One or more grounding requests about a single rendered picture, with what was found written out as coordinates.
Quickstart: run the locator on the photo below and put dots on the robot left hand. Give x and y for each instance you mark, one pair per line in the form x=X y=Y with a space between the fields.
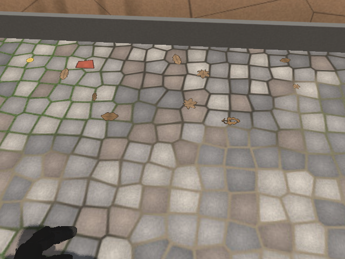
x=44 y=239

